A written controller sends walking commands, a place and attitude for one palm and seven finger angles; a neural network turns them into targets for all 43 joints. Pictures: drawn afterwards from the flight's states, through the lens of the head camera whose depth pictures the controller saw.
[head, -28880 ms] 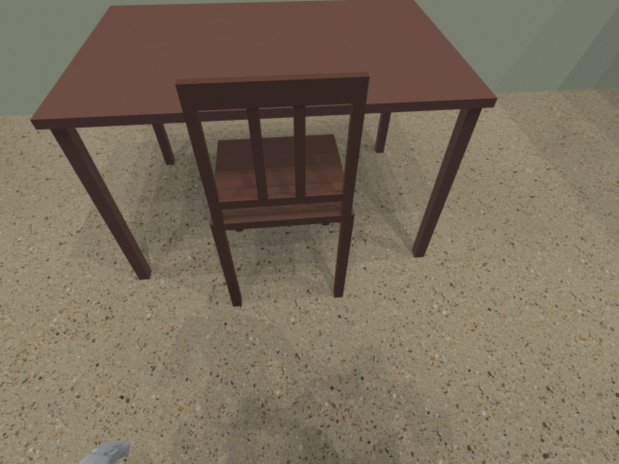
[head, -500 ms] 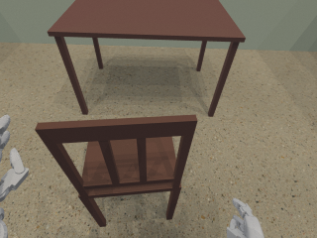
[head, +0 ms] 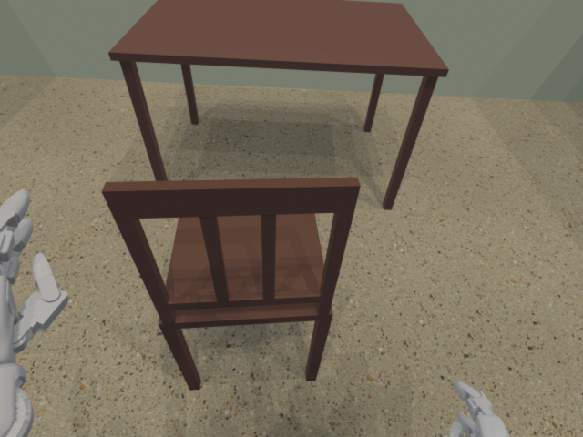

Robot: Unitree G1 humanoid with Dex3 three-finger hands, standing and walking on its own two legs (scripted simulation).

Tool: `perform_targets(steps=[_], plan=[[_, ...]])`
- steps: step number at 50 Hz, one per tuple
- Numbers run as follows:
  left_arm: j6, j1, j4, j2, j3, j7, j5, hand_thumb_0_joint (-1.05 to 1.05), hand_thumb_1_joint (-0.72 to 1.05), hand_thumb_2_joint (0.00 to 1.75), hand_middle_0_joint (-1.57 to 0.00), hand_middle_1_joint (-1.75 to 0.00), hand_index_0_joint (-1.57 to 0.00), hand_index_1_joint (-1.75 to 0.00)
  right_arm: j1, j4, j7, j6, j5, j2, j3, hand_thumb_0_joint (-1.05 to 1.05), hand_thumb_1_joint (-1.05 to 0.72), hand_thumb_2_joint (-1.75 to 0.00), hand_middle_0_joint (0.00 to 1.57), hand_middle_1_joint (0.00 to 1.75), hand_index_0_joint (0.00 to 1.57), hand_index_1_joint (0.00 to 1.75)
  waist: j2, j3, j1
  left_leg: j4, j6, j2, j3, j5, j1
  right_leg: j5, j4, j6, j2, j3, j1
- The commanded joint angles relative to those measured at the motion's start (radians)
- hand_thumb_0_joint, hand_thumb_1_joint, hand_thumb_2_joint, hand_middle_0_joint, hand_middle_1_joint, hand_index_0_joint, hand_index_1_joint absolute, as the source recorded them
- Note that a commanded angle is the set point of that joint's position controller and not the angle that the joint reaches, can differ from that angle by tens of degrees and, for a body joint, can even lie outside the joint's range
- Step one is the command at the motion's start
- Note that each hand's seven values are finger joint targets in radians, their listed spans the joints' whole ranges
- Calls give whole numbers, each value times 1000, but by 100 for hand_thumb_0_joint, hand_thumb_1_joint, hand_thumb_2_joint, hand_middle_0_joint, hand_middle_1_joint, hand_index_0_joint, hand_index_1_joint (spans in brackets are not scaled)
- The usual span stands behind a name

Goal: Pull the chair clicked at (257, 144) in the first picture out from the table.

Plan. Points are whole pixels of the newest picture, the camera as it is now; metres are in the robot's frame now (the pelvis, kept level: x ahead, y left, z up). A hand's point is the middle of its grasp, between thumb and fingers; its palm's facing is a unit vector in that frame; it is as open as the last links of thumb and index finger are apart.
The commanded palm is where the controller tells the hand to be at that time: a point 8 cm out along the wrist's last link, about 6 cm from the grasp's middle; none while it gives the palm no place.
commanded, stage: stop stepping back and stand still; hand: left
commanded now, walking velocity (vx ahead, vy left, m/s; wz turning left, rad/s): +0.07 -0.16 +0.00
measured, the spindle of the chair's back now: (216, 260) +0.45 +0.16 -0.08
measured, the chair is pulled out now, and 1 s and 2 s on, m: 0.71 0.71 0.71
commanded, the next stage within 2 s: let the arm hang, fingers relaxed in 0.44 s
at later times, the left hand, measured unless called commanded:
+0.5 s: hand (41, 339) +0.17 +0.24 +0.16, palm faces +0.37 -0.83 -0.41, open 7.4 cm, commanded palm +0.12 +0.30 +0.19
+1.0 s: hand out of the picture -0.04 +0.19 -0.16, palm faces +0.05 -0.97 -0.23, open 6.9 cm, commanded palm none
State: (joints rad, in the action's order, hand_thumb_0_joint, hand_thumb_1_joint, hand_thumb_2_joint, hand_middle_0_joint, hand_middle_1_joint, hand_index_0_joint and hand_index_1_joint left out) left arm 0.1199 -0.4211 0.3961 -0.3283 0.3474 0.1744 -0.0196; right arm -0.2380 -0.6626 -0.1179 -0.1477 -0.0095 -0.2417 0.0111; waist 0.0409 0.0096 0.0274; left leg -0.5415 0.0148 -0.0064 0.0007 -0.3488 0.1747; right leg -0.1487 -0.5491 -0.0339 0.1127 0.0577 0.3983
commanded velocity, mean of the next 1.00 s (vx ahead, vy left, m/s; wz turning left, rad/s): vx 0.03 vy -0.01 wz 0.00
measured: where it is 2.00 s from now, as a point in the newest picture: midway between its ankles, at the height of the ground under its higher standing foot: outside the picture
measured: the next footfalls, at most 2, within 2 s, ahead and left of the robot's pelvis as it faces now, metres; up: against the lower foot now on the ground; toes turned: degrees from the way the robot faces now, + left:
right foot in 0.14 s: +0.06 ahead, -0.13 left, +0.00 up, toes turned -4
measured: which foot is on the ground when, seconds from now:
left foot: down 0.00-1.00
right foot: down 0.00-0.00, up 0.02-0.12, down 0.14-1.00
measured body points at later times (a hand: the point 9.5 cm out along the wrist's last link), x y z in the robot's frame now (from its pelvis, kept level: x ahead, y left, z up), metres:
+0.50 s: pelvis -0.02 +0.00 +0.01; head -0.02 +0.00 +0.46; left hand +0.15 +0.28 +0.19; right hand +0.13 -0.24 -0.07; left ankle -0.03 +0.13 -0.73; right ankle +0.02 -0.13 -0.73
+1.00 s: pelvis -0.05 -0.01 +0.01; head -0.03 +0.00 +0.46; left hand -0.04 +0.24 -0.14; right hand -0.05 -0.25 -0.14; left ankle -0.03 +0.13 -0.73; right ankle +0.02 -0.13 -0.73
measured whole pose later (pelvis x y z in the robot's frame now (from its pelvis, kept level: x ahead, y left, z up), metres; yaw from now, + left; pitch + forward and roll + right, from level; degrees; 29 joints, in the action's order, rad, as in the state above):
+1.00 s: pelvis -0.05 -0.01 +0.01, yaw +1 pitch -2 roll -1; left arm -0.04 -0.34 -0.93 -0.21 0.02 0.02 0.02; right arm -0.36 -0.98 -0.01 0.02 0.01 -0.19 0.01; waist 0.00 -0.06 -0.01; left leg -0.53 -0.02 0.02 -0.04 -0.26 0.25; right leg -0.15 -0.47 0.01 0.04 0.09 0.29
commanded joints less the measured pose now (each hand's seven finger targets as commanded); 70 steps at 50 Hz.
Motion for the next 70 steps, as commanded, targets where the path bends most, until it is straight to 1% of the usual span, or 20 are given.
perform_targets(steps=[1, 3, 5, 7, 9, 11, 19, 21, 26, 27, 28, 29, 30, 33, 35, 40, 44, 49, 53, 70], plan=[[142, -139, 484, -360, 264, 27, 22, 0, 90, 90, -20, -30, -20, -30, 108, 192, 31, -83, 7, -64, 31, 0, -90, -90, 20, 30, 20, 30, -498, 141, -44, 323, 58, 197, -162, 190, 104, -209, -155, 14, -52, -7, -188], [152, -161, 512, -324, 251, 23, 16, 0, 90, 90, -20, -30, -20, -30, 115, 210, 41, -77, 2, -62, 33, 0, -90, -90, 20, 30, 20, 30, -457, 46, -38, 285, 72, 200, -145, 239, 247, -144, -139, 20, -57, -2, -253], [157, -163, 427, -286, 231, 8, -8, 0, 90, 90, -20, -30, -20, -30, 66, 179, 48, -59, -8, -88, 42, 0, -90, -90, 20, 30, 20, 30, -261, 19, -37, 148, 51, 167, -108, 348, 203, 4, 69, 33, -66, 6, -293], [153, -140, 287, -250, 210, -5, -28, 0, 90, 90, -20, -30, -20, -30, 44, 156, 42, -55, -19, -93, 47, 0, -90, -90, 20, 30, 20, 30, -93, 4, -8, 94, 26, 126, -86, 288, 165, 118, 143, 52, -58, -32, -291], [150, -88, 182, -249, 212, -13, -39, 0, 90, 90, -20, -30, -20, -30, 36, 146, 31, -50, -18, -100, 45, 0, -90, -90, 20, 30, 20, 30, -97, -9, 12, 119, 21, 110, -82, 215, 141, 131, 135, 65, -46, -67, -245], [126, -97, 95, -210, 164, -22, -50, 0, 90, 90, -20, -30, -20, -30, 38, 133, 28, -40, -34, -104, 54, 0, -90, -90, 20, 30, 20, 30, -5, 63, 5, 100, 17, 97, -53, 279, 68, 167, 109, 53, -46, -71, -257], [118, -41, 315, -257, 146, -8, -27, 0, 90, 90, -20, -30, -20, -30, 125, 174, 20, -36, -9, -80, 26, 0, -90, -90, 20, 30, 20, 30, -18, 26, -22, 180, 34, 85, -76, 48, 121, -80, 214, 29, -16, -114, -240], [127, -22, 386, -334, 202, 5, -22, 0, 90, 90, -20, -30, -20, -30, 119, 174, 14, -41, -11, -79, 28, 0, -90, -90, 20, 30, 20, 30, -77, 22, -26, 177, 29, 80, -68, 66, 107, -74, 237, 35, -3, -125, -236], [135, -107, 332, -290, 210, 14, -31, 0, 90, 90, -20, -30, -20, -30, 99, 180, 14, -42, -14, -63, 25, 0, -90, -90, 20, 30, 20, 30, -192, 37, -24, 200, 16, 87, -63, 115, 105, 5, 224, 43, -17, -116, -277], [-33, -39, -477, -48, -252, -146, 79, 0, 90, 90, -20, -30, -20, -30, 100, -50, 128, -37, 11, -204, 68, 0, -90, -90, 20, 30, 20, 30, -179, -73, 28, 34, 25, 88, -94, 336, 187, 154, 12, 62, 2, -25, -102], [-109, -70, -524, 31, -234, -169, 58, 0, 90, 90, -20, -30, -20, -30, 34, -58, 128, 34, 10, -101, 54, 0, -90, -90, 20, 30, 20, 30, -168, 38, 0, 57, 14, 95, -70, 368, 150, 111, 34, 53, -2, -40, -131], [-131, -70, -519, 54, -250, -173, 55, 0, 90, 90, -20, -30, -20, -30, 26, -36, 125, 55, 12, -85, 42, 0, -90, -90, 20, 30, 20, 30, -180, 17, -2, 79, 14, 107, -84, 326, 168, 29, 30, 43, -13, -18, -120], [-131, -41, -560, 59, -256, -174, 49, 0, 90, 90, -20, -30, -20, -30, 46, -37, 125, 67, 19, -72, 31, 0, -90, -90, 20, 30, 20, 30, -144, 41, -20, 96, 31, 122, -127, 259, 224, -44, 17, 41, -14, -19, -138], [-126, 73, -698, 13, -267, -172, 60, 0, 90, 90, -20, -30, -20, -30, 9, -38, 123, 98, 29, -86, 27, 0, -90, -90, 20, 30, 20, 30, 213, 54, -17, 37, 34, 73, -131, 225, 194, -19, 75, 75, 19, -68, -172], [-128, 115, -811, -4, -268, -167, 60, 0, 90, 90, -20, -30, -20, -30, -15, -61, 117, 117, 29, -98, 29, 0, -90, -90, 20, 30, 20, 30, 305, 89, -14, 20, 32, 53, -101, 264, 120, 27, 99, 96, 42, -87, -189], [-138, 98, -1068, -9, -308, -156, 41, 0, 90, 90, -20, -30, -20, -30, 3, -153, 109, 124, 28, -81, 6, 0, -90, -90, 20, 30, 20, 30, -151, 0, -39, 124, 27, 71, -103, 243, 129, -39, 105, 70, -7, -89, -186], [-133, 46, -1202, 34, -299, -147, 41, 0, 90, 90, -20, -30, -20, -30, -71, -214, 101, 134, 30, -27, 9, 0, -90, -90, 20, 30, 20, 30, -260, -11, -40, 153, 21, 69, -90, 53, 160, -120, 159, 82, -15, -76, -211], [-136, 70, -1299, 23, -316, -153, 37, 0, 90, 90, -20, -30, -20, -30, -170, -265, 101, 151, 27, -20, 16, 0, -90, -90, 20, 30, 20, 30, -65, -68, -29, 160, 31, 62, -86, -82, 189, -277, 221, 85, -8, -80, -157], [-141, 62, -1354, 26, -320, -152, 34, 0, 90, 90, -20, -30, -20, -30, -236, -301, 98, 154, 28, -12, 15, 0, -90, -90, 20, 30, 20, 30, -15, -106, -24, 162, 42, 65, -91, -109, 198, -357, 236, 85, -8, -80, -101], [-131, 8, -1442, 98, -331, -137, 30, 0, 90, 90, -20, -30, -20, -30, -286, -377, 86, 135, 21, 65, 1, 0, -90, -90, 20, 30, 20, 30, -65, -126, -35, 185, 41, 70, -85, -15, 208, -220, 187, 89, -14, -69, -125]])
